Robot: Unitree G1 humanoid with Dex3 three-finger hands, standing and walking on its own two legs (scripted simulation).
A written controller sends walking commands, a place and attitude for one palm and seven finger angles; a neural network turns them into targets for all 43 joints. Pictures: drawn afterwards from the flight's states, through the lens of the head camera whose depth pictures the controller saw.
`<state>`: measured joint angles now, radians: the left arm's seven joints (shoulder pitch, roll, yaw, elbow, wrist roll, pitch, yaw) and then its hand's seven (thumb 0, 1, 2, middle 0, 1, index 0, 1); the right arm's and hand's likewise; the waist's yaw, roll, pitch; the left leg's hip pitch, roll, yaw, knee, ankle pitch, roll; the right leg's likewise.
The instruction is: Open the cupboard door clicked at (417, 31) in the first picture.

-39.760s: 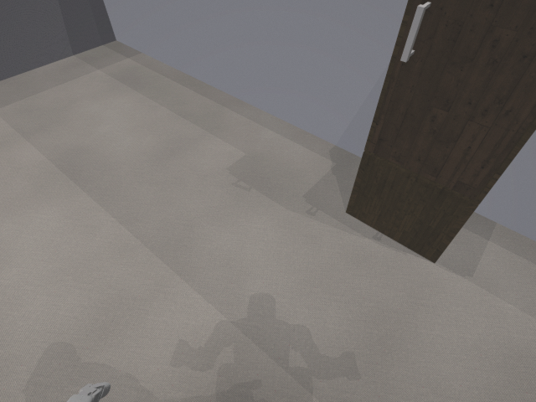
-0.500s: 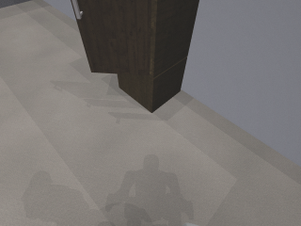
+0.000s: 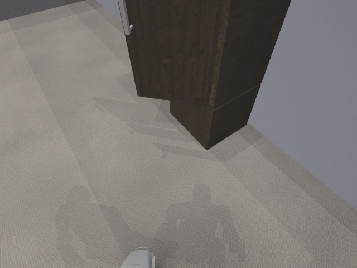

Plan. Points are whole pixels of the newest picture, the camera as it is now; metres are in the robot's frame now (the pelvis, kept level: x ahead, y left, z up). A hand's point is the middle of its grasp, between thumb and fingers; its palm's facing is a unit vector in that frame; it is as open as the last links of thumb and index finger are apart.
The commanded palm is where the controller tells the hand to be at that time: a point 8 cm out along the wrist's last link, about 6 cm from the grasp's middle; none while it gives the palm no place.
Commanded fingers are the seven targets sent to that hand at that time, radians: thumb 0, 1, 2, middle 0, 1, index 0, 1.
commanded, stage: take the last steps up to it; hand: left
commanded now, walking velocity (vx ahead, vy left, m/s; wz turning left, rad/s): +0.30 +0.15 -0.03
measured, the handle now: (126, 13) +0.96 +0.29 +0.11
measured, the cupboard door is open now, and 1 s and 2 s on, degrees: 42 42 42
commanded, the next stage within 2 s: come to a stop and stand still in 0.68 s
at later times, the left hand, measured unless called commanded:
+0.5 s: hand (107, 195) +0.32 +0.25 -0.16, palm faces -0.02 -0.98 -0.21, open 7.4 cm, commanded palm none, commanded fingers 0.00 0.90 0.90 -0.20 -0.30 -0.20 -0.30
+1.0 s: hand (111, 182) +0.38 +0.27 -0.19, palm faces +0.00 -0.98 -0.20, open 7.3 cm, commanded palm none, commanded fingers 0.00 0.90 0.90 -0.20 -0.30 -0.20 -0.30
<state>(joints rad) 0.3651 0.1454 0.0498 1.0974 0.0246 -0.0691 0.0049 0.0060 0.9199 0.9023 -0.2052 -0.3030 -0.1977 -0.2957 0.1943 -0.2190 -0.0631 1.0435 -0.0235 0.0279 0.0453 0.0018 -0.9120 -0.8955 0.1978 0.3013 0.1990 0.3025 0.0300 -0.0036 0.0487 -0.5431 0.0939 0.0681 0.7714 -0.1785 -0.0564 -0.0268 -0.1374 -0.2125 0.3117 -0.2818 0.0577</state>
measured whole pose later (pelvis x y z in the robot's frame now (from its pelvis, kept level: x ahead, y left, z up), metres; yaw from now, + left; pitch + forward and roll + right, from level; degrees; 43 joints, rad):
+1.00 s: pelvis +0.37 +0.09 -0.02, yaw -4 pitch +0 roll -1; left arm 0.29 0.16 0.04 1.08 0.01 -0.01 0.03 0.00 0.92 0.90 -0.20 -0.30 -0.20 -0.30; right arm 0.16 -0.18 -0.04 1.04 -0.01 0.00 -0.01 0.00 -0.92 -0.90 0.20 0.30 0.20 0.30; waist 0.02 0.00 0.06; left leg -0.36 0.04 0.06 0.54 -0.12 -0.01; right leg -0.16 -0.05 -0.11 0.52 -0.36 0.03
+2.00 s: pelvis +0.33 +0.05 -0.01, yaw -5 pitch +0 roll -1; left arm 0.27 0.14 0.00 1.10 0.01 -0.03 0.05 0.01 0.91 0.90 -0.20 -0.30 -0.20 -0.30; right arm 0.25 -0.18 -0.01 1.09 -0.02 0.00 -0.02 0.01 -0.93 -0.89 0.20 0.30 0.20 0.30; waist -0.01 0.04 0.04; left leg -0.24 0.04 0.04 0.52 -0.28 -0.01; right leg -0.16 0.00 -0.07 0.46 -0.30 -0.01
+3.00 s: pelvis +0.33 +0.05 -0.01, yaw -5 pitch -1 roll +0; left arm 0.25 0.20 0.00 1.09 0.01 -0.01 0.03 0.01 0.90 0.90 -0.20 -0.30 -0.20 -0.30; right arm 0.21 -0.18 0.01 1.13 -0.01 -0.02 -0.02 0.00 -0.91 -0.89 0.20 0.30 0.20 0.30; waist 0.01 -0.02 0.03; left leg -0.19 0.02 0.05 0.44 -0.25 -0.01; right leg -0.14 -0.02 -0.06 0.45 -0.30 -0.01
